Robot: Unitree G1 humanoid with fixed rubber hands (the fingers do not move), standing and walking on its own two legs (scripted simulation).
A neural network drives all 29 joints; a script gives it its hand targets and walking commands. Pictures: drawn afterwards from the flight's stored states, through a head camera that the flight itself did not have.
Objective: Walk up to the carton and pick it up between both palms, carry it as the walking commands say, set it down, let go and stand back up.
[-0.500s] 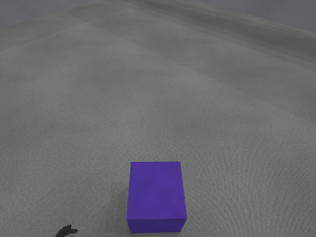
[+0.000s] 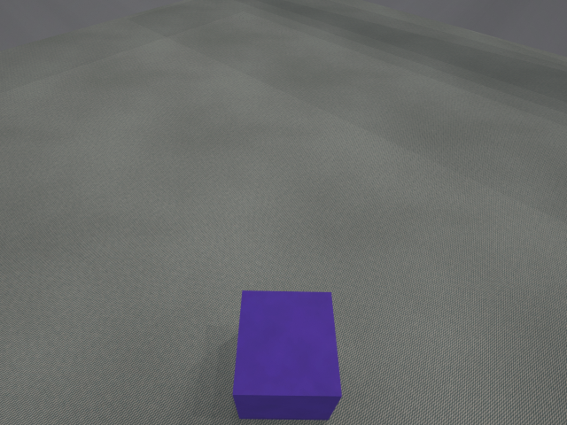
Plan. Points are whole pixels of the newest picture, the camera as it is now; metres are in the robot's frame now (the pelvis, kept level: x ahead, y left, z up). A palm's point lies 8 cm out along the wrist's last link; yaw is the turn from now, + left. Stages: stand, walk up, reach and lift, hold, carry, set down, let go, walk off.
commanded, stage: stand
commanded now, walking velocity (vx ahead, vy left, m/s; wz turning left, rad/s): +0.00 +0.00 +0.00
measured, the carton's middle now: (285, 355) +0.44 -0.01 -0.63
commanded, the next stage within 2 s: none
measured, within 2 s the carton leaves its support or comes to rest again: neither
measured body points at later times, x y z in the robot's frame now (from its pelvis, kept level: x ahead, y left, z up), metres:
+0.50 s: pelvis -0.02 +0.00 +0.01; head -0.02 +0.01 +0.46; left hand -0.07 +0.24 -0.15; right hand -0.04 -0.23 -0.15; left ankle -0.06 +0.11 -0.73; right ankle -0.08 -0.12 -0.73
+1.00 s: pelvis -0.04 -0.01 +0.01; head -0.04 +0.00 +0.46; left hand -0.10 +0.21 -0.16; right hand -0.08 -0.22 -0.15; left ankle -0.06 +0.11 -0.73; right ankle -0.08 -0.12 -0.73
